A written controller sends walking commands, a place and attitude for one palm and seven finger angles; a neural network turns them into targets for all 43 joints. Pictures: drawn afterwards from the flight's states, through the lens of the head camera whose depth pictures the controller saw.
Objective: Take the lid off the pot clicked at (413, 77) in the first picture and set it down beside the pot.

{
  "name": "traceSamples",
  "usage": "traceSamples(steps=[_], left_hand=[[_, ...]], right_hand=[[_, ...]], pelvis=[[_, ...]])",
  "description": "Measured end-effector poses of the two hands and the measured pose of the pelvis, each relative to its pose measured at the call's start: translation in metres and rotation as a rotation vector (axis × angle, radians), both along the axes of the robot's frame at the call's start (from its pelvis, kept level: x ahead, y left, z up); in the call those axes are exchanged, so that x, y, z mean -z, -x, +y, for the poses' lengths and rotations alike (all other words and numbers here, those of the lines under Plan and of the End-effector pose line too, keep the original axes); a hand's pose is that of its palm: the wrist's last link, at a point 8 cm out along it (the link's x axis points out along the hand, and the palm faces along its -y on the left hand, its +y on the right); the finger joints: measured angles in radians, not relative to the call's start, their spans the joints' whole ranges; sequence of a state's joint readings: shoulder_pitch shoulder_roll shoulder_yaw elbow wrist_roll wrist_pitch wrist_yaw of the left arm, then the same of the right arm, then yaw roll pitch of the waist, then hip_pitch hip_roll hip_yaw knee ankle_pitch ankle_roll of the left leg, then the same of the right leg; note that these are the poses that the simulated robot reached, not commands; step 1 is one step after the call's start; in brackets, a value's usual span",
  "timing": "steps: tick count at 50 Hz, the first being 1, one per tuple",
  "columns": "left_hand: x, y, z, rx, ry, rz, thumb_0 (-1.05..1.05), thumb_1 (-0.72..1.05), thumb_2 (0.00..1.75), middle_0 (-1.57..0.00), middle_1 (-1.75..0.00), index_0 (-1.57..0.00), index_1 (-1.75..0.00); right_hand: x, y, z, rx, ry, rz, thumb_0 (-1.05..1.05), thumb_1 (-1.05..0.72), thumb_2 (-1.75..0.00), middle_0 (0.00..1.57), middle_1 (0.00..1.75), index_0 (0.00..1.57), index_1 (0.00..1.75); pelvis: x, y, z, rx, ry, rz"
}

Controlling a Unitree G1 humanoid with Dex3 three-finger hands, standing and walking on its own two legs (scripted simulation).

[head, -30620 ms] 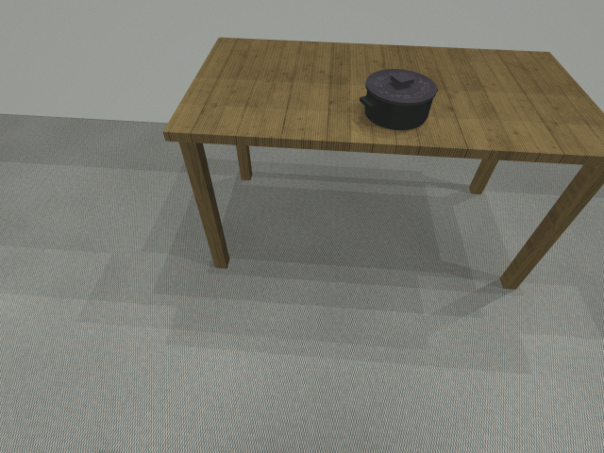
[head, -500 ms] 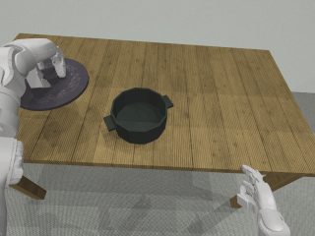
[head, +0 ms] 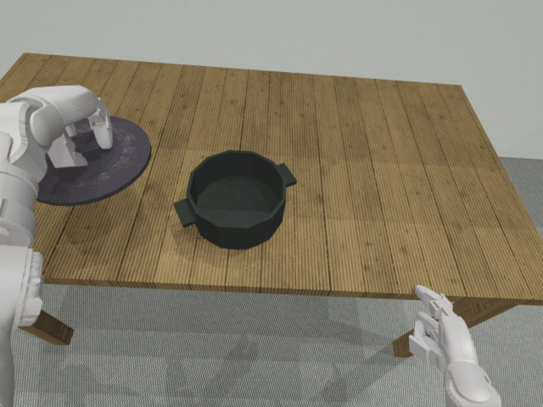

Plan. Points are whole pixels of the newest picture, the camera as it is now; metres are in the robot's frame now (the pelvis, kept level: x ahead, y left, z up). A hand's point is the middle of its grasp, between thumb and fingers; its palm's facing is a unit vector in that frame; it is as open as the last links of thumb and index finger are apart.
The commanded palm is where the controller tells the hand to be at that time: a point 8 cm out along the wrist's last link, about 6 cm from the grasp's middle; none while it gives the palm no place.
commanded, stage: lower the lid onto the table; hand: left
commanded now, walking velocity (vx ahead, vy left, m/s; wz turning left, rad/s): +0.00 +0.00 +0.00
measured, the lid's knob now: (81, 146) +0.47 +0.30 +0.09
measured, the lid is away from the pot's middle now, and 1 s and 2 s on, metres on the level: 0.24 0.23 0.24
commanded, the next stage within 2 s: open the fingers wide in 1.84 s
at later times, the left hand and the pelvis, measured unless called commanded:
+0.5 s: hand (77, 175) +0.43 +0.30 +0.07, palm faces -0.46 -0.09 -0.88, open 7.1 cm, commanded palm +0.49 +0.30 +0.15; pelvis -0.01 +0.00 -0.01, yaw +0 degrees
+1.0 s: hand (91, 176) +0.45 +0.30 +0.04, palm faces -0.45 -0.09 -0.89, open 7.1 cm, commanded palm +0.51 +0.29 +0.11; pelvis +0.00 +0.01 -0.01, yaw -1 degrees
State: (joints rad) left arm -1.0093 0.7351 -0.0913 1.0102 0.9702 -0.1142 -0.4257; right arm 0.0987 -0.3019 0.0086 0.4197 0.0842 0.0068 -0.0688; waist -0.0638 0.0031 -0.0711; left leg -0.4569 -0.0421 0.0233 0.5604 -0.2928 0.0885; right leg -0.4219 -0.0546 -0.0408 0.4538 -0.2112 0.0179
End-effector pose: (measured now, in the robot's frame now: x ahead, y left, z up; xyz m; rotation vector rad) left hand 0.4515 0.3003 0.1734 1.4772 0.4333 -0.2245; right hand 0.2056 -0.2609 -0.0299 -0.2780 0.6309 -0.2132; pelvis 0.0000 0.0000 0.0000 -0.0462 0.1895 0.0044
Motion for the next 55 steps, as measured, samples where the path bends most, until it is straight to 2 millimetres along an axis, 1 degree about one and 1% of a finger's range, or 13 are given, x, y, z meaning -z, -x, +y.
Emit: traceSamples(steps=[7, 15, 22, 29, 38, 50, 55], left_hand=[[0.008, 0.009, 0.003, 0.0, 0.011, 0.012, 0.04, 0.17, 0.86, -0.58, -0.95, -0.77, -1.04], [0.025, 0.017, 0.005, 0.014, 0.016, 0.044, 0.04, 0.17, 0.86, -0.58, -0.96, -0.77, -1.04], [0.039, 0.019, 0.004, 0.039, 0.021, 0.058, 0.04, 0.17, 0.86, -0.58, -0.95, -0.77, -1.04], [0.047, 0.014, 0.006, 0.047, 0.028, 0.057, 0.04, 0.17, 0.86, -0.58, -0.95, -0.77, -1.04], [0.053, 0.004, 0.011, 0.035, 0.022, 0.051, 0.03, 0.17, 0.86, -0.58, -0.95, -0.77, -1.04], [0.072, -0.006, 0.003, 0.06, 0.032, 0.048, 0.03, 0.18, 0.86, -0.58, -0.95, -0.77, -1.04], [0.078, -0.008, 0.005, 0.056, 0.027, 0.032, 0.03, 0.18, 0.86, -0.58, -0.95, -0.77, -1.04]], right_hand=[[0.0, 0.0, 0.0, -0.002, 0.001, -0.004, 0.01, -0.9, -0.9, 0.2, 0.3, 0.23, 0.33], [0.001, 0.001, 0.0, -0.01, 0.014, -0.006, 0.01, -0.9, -0.9, 0.2, 0.3, 0.22, 0.32], [0.002, 0.001, 0.002, -0.004, 0.022, -0.015, 0.01, -0.9, -0.9, 0.2, 0.3, 0.22, 0.32], [0.003, 0.002, 0.003, 0.005, 0.031, -0.02, 0.01, -0.9, -0.9, 0.2, 0.3, 0.22, 0.32], [0.003, 0.001, 0.004, 0.014, 0.044, -0.021, 0.01, -0.9, -0.9, 0.2, 0.3, 0.23, 0.33], [0.002, 0.001, 0.006, 0.019, 0.066, -0.015, 0.01, -0.9, -0.9, 0.2, 0.3, 0.23, 0.33], [0.003, 0.002, 0.008, 0.022, 0.071, -0.017, 0.01, -0.9, -0.9, 0.2, 0.3, 0.21, 0.32]], pelvis=[[0.001, 0.003, -0.001, 0.0, -0.001, 0.0], [0.003, 0.009, -0.003, 0.001, 0.001, 0.002], [0.005, 0.01, -0.003, 0.003, 0.004, 0.01], [0.006, 0.007, -0.001, 0.009, 0.007, 0.021], [0.009, 0.002, 0.005, 0.009, 0.015, 0.042], [0.014, 0.002, 0.012, 0.008, 0.025, 0.062], [0.015, 0.002, 0.015, 0.004, 0.029, 0.069]])
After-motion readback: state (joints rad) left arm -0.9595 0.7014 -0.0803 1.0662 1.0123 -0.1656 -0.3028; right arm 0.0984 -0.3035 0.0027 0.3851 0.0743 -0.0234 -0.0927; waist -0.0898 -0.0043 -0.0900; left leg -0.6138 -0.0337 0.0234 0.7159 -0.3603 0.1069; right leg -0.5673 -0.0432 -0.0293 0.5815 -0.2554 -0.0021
